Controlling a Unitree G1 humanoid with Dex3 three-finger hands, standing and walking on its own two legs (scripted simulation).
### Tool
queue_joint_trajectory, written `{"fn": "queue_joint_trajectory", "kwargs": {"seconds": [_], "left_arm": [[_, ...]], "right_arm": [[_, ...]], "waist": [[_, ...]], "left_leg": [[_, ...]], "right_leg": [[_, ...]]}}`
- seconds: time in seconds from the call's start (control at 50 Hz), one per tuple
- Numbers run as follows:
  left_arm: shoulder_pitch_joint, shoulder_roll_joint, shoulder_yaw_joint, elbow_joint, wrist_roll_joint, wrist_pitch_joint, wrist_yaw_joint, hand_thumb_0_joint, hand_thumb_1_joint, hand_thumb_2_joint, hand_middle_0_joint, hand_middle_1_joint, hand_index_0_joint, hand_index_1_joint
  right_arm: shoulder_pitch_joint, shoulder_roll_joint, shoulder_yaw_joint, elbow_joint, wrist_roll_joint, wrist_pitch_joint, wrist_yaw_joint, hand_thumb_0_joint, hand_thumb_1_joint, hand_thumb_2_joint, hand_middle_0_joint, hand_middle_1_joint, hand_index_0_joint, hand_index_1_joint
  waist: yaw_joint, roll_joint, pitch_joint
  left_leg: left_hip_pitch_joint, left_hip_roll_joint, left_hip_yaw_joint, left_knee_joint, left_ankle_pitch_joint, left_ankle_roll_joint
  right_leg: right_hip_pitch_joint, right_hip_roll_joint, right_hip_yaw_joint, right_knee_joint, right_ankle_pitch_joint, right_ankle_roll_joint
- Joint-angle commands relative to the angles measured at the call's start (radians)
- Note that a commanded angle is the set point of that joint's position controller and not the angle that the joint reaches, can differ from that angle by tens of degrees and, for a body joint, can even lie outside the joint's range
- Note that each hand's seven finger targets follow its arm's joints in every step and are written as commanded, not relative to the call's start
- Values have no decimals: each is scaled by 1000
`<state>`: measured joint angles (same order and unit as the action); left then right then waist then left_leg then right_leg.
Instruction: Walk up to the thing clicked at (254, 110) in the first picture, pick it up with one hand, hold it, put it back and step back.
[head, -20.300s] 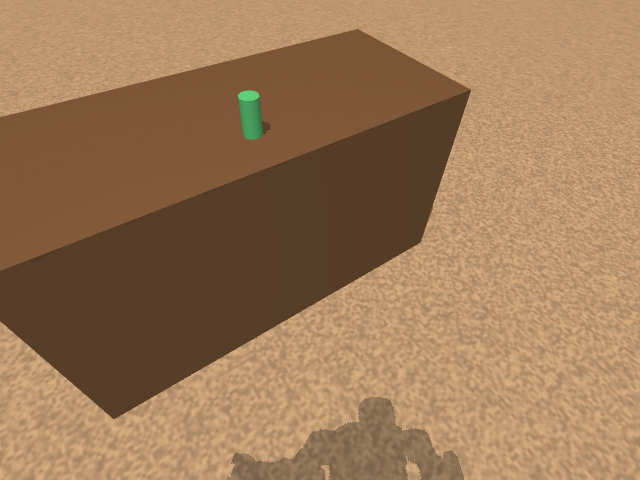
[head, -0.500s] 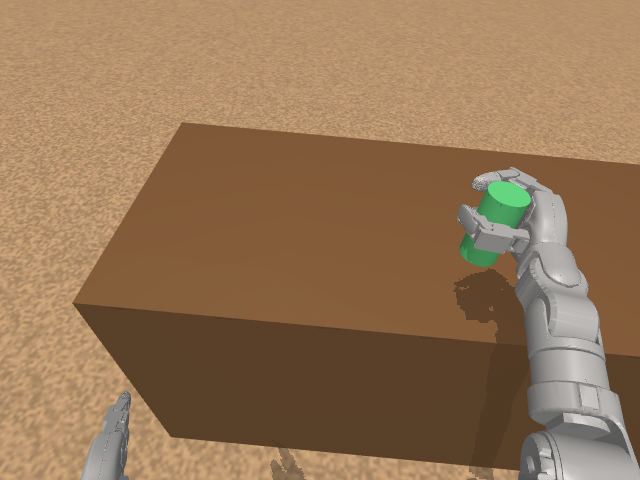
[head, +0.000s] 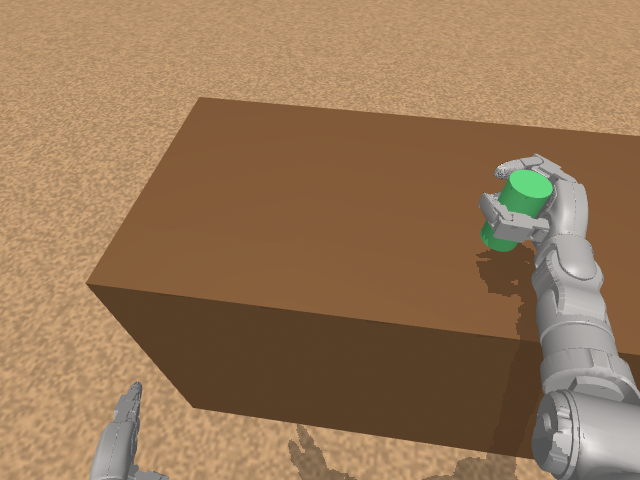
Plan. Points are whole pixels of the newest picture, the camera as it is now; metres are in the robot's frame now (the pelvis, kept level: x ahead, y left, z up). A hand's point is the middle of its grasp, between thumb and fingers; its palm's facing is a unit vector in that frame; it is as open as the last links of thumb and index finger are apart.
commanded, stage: crouch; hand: right
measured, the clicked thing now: (513, 212) +0.44 -0.22 +0.10
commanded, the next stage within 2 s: lower in 0.32 s
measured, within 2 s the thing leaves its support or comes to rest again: rests again in 1.46 s
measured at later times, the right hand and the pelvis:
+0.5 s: hand (505, 204) +0.46 -0.22 +0.09, palm faces +0.19 +0.98 +0.01, open 6.7 cm; pelvis +0.00 -0.01 -0.01, yaw +0 degrees
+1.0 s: hand (488, 226) +0.47 -0.22 +0.04, palm faces +0.17 +0.98 +0.02, open 6.7 cm; pelvis +0.00 +0.00 -0.04, yaw +1 degrees
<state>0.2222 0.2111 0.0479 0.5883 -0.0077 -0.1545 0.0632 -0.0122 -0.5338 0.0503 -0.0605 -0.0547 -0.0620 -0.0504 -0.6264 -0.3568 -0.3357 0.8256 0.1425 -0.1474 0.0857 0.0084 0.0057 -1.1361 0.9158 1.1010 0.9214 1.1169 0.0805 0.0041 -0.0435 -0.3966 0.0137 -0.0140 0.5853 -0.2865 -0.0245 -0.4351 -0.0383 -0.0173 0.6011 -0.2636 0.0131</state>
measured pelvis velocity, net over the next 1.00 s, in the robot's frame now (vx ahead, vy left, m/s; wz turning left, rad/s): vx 0.00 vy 0.00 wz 0.01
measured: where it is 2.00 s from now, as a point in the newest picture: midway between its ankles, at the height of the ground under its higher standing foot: outside the picture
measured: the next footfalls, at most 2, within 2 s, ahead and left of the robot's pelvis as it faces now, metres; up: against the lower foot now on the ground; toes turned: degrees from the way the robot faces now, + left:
none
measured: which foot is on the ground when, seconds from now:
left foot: down 0.00-1.00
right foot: down 0.00-1.00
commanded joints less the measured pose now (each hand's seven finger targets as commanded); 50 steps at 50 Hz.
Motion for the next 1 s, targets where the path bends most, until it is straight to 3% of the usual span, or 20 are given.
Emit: {"fn": "queue_joint_trajectory", "kwargs": {"seconds": [0.0, 0.16, 0.2, 0.22, 0.26, 0.34, 0.38, 0.44, 0.52, 0.58, 0.64, 0.7, 0.74, 0.82, 0.86, 0.88, 0.9, 0.94, 0.96, 0.98], "left_arm": [[-51, 139, 56, -139, -4, -42, 11, 0, -547, 53, -56, -52, -56, -52], [-55, 116, 24, -199, 1, -28, -3, 0, -541, 49, -56, -50, -56, -49], [-38, 189, 92, -216, 0, -24, 6, 0, -549, 54, -56, -49, -54, -51], [-16, 166, 72, -200, 2, -23, 0, 0, -546, 54, -54, -51, -53, -51], [-46, 214, 104, -284, 3, -26, 5, 0, -544, 53, -55, -50, -54, -50], [2, 97, 27, -218, -2, -20, -13, 0, -546, 55, -54, -50, -53, -51], [-54, 162, 63, -294, 2, -25, -4, 0, -546, 52, -55, -49, -53, -50], [10, 178, 94, -225, 6, -13, -5, 0, -562, 67, -54, -48, -46, -55], [-50, 157, 54, -366, 1, -20, -10, 0, -558, 62, -54, -46, -46, -53], [56, 69, -8, -252, 8, -11, -27, 0, -561, 62, -55, -47, -47, -55], [43, 160, 65, -339, 17, -12, -19, 0, -564, 65, -56, -47, -48, -55], [65, 187, 100, -295, 23, -7, -24, 0, -549, 61, -54, -53, -50, -56], [-52, 215, 99, -464, 19, -18, -17, 0, -563, 68, -55, -49, -47, -56], [76, 90, 12, -336, 26, -3, -37, 0, -561, 71, -55, -52, -48, -60], [-28, 220, 104, -512, 24, -6, -18, 0, -563, 68, -56, -49, -47, -57], [5, 228, 113, -485, 31, 0, -18, 0, -558, 66, -54, -49, -47, -56], [61, 213, 108, -437, 34, 4, -21, 0, -548, 60, -54, -51, -50, -54], [127, 125, 50, -358, 26, 14, -40, 0, -546, 58, -54, -52, -52, -54], [53, 146, 56, -445, 26, 4, -38, 0, -548, 56, -55, -49, -50, -53], [-4, 170, 68, -537, 26, -2, -32, 0, -553, 58, -54, -47, -49, -53]], "right_arm": [[-465, -210, -15, -150, 15, -93, -4, 0, -497, -1314, 1370, 1429, 1387, 1430], [-499, -237, -21, -122, 2, -142, -2, 0, -531, -1316, 1385, 1434, 1398, 1434], [-497, -290, -53, -119, -2, -146, -8, 0, -509, -1323, 1378, 1437, 1394, 1437], [-483, -250, -31, -90, 1, -146, -4, 0, -510, -1324, 1385, 1442, 1401, 1443], [-549, -331, -82, -166, 1, -162, -18, 0, -517, -1320, 1382, 1437, 1398, 1438], [-477, -212, -20, -43, 0, -165, -4, 0, -516, -1310, 1375, 1427, 1389, 1427], [-556, -312, -59, -128, -10, -176, -9, 0, -533, -1325, 1386, 1441, 1401, 1441], [-536, -280, -50, -57, -12, -171, -10, 0, -553, -1330, 1382, 1441, 1398, 1441], [-510, -263, -55, -14, -14, -188, -1, 0, -553, -1323, 1377, 1434, 1393, 1434], [-468, -205, -25, 71, -11, -208, 27, 0, -568, -1332, 1383, 1440, 1399, 1440], [-604, -386, -104, -128, -19, -244, 32, 0, -589, -1344, 1394, 1450, 1408, 1450], [-483, -294, -89, 50, -12, -241, 33, 0, -601, -1349, 1407, 1460, 1420, 1460], [-611, -434, -163, -130, -16, -276, 13, 0, -609, -1334, 1394, 1440, 1405, 1440], [-460, -180, -35, 134, -18, -268, 27, 0, -563, -1304, 1360, 1409, 1372, 1409], [-596, -456, -158, -78, -46, -296, 9, 0, -601, -1305, 1365, 1406, 1373, 1406], [-623, -426, -118, -89, -56, -293, 14, 0, -587, -1305, 1361, 1408, 1371, 1408], [-580, -366, -106, 1, -51, -282, 16, 0, -567, -1314, 1366, 1419, 1378, 1419], [-453, -249, -85, 129, -26, -269, 28, 0, -557, -1301, 1353, 1405, 1364, 1405], [-497, -274, -95, 52, -24, -282, 30, 0, -546, -1299, 1352, 1405, 1364, 1405], [-575, -401, -164, -36, -34, -292, 22, 0, -580, -1286, 1348, 1390, 1357, 1390]], "waist": [[15, -37, -333], [7, -81, -397], [21, -71, -421], [23, -90, -402], [25, -64, -426], [34, -63, -354], [33, -85, -449], [45, -83, -388], [49, -22, -398], [51, -59, -351], [42, -171, -551], [75, -98, -419], [50, -107, -562], [76, -72, -393], [61, -108, -595], [57, -182, -625], [89, -147, -544], [80, -111, -392], [75, -104, -493], [69, -104, -608]], "left_leg": [[16, -34, 39, -48, 230, 20], [15, -40, 42, -14, 259, 24], [1, -42, 39, -4, 257, 23], [-22, -43, 40, -3, 263, 23], [-20, -47, 46, -3, 247, 24], [-51, -43, 40, 11, 233, 22], [-37, -39, 32, 23, 258, 21], [-66, -36, 29, 34, 256, 20], [-80, -42, 37, 45, 219, 20], [-145, -45, 37, 77, 200, 24], [-131, -37, 24, 109, 254, 24], [-220, -46, 34, 126, 207, 23], [-169, -46, 34, 137, 211, 26], [-238, -49, 34, 159, 164, 26], [-181, -44, 24, 167, 182, 26], [-194, -45, 24, 177, 198, 30], [-251, -50, 33, 183, 188, 29], [-285, -51, 37, 189, 156, 29], [-255, -49, 35, 196, 187, 25], [-203, -46, 30, 200, 223, 22]], "right_leg": [[194, 17, 4, -39, 175, -22], [179, 7, 7, 9, 252, -12], [183, 7, 9, 14, 239, -15], [196, 6, 9, 20, 265, -15], [199, 0, 16, 19, 249, -14], [127, 9, 8, 36, 208, -21], [163, 7, 8, 54, 232, -21], [119, 14, 7, 67, 209, -25], [87, 6, 11, 73, 166, -27], [44, 5, 15, 98, 171, -23], [149, 9, 15, 138, 265, -20], [66, 6, 28, 164, 236, -23], [95, 2, 33, 171, 233, -22], [-50, 12, 27, 192, 131, -30], [31, 8, 27, 204, 148, -29], [84, 7, 25, 207, 186, -21], [55, 2, 34, 221, 198, -22], [-61, 9, 37, 219, 150, -25], [-31, 7, 37, 233, 177, -29], [3, 7, 33, 249, 203, -31]]}}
